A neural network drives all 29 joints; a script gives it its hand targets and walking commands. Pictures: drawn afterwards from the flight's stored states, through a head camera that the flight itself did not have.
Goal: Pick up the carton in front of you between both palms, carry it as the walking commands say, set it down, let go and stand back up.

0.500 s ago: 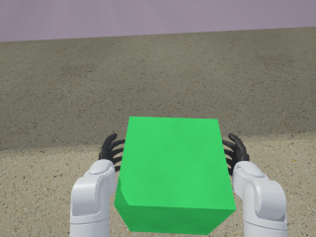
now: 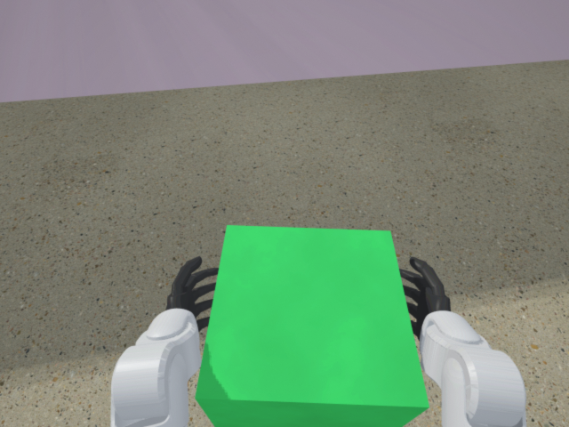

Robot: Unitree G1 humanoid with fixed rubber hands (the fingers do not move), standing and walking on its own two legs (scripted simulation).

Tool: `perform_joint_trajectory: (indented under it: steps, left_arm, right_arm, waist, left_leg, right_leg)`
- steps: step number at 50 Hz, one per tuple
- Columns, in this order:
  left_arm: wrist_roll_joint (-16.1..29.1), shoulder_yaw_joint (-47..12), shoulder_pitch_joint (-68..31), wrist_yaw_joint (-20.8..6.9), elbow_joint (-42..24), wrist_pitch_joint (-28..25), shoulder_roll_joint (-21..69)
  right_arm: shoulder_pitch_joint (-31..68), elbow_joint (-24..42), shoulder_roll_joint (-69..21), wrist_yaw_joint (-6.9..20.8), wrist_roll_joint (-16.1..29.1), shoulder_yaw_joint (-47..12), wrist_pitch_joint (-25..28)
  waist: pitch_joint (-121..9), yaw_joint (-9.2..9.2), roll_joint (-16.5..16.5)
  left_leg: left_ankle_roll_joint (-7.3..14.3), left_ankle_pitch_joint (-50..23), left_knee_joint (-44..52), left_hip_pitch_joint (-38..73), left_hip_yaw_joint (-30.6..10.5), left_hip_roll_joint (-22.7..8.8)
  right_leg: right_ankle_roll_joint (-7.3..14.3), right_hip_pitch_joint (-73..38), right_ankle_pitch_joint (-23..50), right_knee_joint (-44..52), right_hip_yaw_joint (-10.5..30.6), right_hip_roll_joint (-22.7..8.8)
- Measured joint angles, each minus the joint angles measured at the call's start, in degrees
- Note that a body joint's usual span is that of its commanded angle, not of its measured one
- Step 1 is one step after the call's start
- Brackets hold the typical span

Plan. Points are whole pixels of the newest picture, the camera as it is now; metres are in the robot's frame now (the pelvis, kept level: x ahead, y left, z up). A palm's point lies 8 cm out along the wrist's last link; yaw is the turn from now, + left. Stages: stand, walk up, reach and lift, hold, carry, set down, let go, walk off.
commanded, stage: carry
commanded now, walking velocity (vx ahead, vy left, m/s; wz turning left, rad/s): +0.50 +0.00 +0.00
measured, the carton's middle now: (303, 342) +0.23 +0.00 +0.01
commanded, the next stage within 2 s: none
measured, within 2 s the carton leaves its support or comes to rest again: neither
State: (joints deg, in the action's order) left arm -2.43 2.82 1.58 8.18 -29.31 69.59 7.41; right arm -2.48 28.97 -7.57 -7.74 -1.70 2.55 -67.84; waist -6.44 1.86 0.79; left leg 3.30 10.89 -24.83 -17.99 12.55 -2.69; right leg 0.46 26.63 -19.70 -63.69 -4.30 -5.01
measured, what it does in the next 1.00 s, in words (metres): walks ahead: right foot, then left foot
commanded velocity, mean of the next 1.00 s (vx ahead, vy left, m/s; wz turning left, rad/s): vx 0.16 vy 0.00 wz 0.00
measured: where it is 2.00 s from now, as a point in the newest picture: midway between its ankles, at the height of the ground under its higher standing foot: (297, 381)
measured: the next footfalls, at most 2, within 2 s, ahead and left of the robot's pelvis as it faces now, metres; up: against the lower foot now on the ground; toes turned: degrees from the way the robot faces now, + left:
right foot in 0.28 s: +0.40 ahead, -0.14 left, +0.00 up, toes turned -9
left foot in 0.66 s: +0.53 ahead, +0.09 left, +0.00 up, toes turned -20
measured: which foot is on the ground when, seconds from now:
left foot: down 0.00-0.28, up 0.30-0.64, down 0.66-1.00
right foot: up 0.00-0.26, down 0.28-1.00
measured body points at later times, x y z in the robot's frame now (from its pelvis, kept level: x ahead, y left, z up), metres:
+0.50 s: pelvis +0.31 -0.05 +0.01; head +0.32 -0.07 +0.46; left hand +0.54 +0.13 +0.08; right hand +0.57 -0.18 +0.07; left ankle +0.29 +0.07 -0.68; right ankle +0.32 -0.13 -0.74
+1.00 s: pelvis +0.48 -0.02 -0.01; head +0.47 -0.02 +0.44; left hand +0.74 +0.13 +0.05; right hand +0.74 -0.17 +0.06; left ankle +0.50 +0.07 -0.74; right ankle +0.36 -0.14 -0.74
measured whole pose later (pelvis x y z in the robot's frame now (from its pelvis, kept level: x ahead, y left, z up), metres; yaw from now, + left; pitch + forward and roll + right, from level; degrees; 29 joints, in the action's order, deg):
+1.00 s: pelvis +0.48 -0.02 -0.01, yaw +0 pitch +4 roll +1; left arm -5.9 3.6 -2.2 5.5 -20.6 65.1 7.2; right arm 2.2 19.9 -7.3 -4.7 -5.4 3.7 -63.8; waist -6.6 0.5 1.4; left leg 3.0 13.6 -30.1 -20.5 13.0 -2.1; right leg -2.6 6.5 -23.9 -28.0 -7.8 -4.9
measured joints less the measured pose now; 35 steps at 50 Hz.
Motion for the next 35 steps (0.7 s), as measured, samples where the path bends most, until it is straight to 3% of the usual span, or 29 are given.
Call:
perform_joint_trajectory:
  steps: [7, 13, 15, 17, 19, 21, 28, 33, 35]
  left_arm:
    - [-0.4, -0.7, 1.8, -0.3, -2.5, -1.6, 0.2]
    - [0.0, -0.2, 2.1, -0.3, -4.4, -0.5, 0.2]
    - [0.2, -0.5, 1.0, -0.3, -3.0, -0.6, 0.1]
    - [0.2, -0.8, -0.3, -0.3, 0.2, -0.8, 0.0]
    - [0.3, -0.6, -0.4, -0.3, 1.5, -0.8, 0.0]
    - [0.4, -0.2, 0.4, -0.3, 1.1, -1.2, 0.1]
    - [1.0, -0.3, 1.9, -0.4, -2.5, -3.8, 0.2]
    - [0.9, -1.1, 1.9, -0.5, -5.1, -3.0, 0.2]
    - [0.8, -0.5, 0.9, -0.5, -4.7, -2.0, 0.1]
  right_arm:
    - [-0.7, 2.0, 0.0, 0.7, 0.6, -0.3, 1.0]
    - [-0.4, 3.5, 0.0, 0.7, 0.1, -1.2, -0.4]
    - [0.1, 3.5, 0.1, 0.6, -0.2, -0.5, -0.9]
    - [0.6, 2.3, 0.2, 0.5, -0.4, 0.6, -1.6]
    - [0.7, 1.3, 0.2, 0.4, -0.6, 0.8, -2.0]
    - [0.6, 1.0, 0.1, 0.4, -0.7, 0.2, -1.6]
    - [-0.7, 3.7, 0.0, 0.9, -1.0, -1.1, 1.5]
    - [-1.4, 7.1, -0.1, 0.9, -0.8, -0.9, 0.9]
    - [-0.8, 5.9, 0.0, 0.9, -0.9, -1.1, 0.8]
  waist:
    - [-1.4, 0.0, -0.6]
    - [-2.4, -0.88, -1.2]
    - [-2.2, -1.37, -2.8]
    - [-1.6, -2.31, -3.6]
    - [-0.4, -2.85, -2.9]
    - [0.8, -3.25, -2.2]
    - [2.6, -3.68, -1.3]
    - [2.0, -2.74, -1.9]
    - [1.1, -2.23, 0.1]
  left_leg:
    - [-2.0, 2.0, 10.1, 11.9, -0.8, 0.1]
    - [-5.4, 10.5, 8.3, 20.1, -1.7, -0.6]
    - [-6.2, 16.3, -0.9, 18.9, -2.4, -3.0]
    - [-5.6, 15.5, -19.8, 10.9, -6.0, -3.4]
    - [-4.2, 14.8, -34.9, 2.1, -8.1, -1.7]
    - [-3.3, 12.3, -39.0, -4.3, -7.8, -1.1]
    - [-3.8, 3.7, -16.2, -12.1, -5.4, -0.7]
    - [-3.9, -11.1, -0.7, -7.1, -2.1, -0.3]
    - [-0.6, -6.7, -1.0, -5.0, -0.9, 0.7]
  right_leg:
    - [-1.2, 5.5, 10.1, 25.3, -2.9, -1.1]
    - [-0.5, 1.5, 14.0, 36.4, -7.1, 0.0]
    - [1.7, -0.4, 16.0, 35.5, -8.5, 1.3]
    - [3.4, -0.7, 11.6, 32.0, -9.4, 1.6]
    - [3.5, -3.1, 9.2, 33.7, -9.5, 1.4]
    - [2.4, -6.3, 9.9, 37.6, -9.4, 1.6]
    - [1.6, -15.6, 7.7, 45.0, -8.3, 1.7]
    - [-0.6, -20.2, 0.0, 39.9, -7.9, 2.1]
    - [-1.7, -20.1, -3.8, 34.8, -6.9, 0.6]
